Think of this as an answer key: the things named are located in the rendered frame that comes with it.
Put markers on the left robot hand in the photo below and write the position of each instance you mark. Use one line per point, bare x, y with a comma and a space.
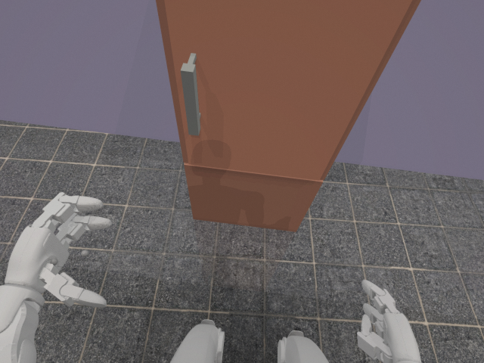
29, 264

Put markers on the robot right thigh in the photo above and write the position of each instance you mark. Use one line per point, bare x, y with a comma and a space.
297, 349

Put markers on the robot left forearm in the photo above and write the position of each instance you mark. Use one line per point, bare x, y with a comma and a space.
19, 319

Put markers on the handle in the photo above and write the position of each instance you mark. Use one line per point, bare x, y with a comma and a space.
189, 85

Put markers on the robot thigh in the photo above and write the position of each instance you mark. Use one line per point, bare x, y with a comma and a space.
203, 344
297, 349

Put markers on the robot left thigh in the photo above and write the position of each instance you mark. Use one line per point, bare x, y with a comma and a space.
203, 344

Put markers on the right robot hand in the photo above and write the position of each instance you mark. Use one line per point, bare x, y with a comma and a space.
395, 340

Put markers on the cupboard door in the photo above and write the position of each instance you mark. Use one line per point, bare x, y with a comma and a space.
278, 81

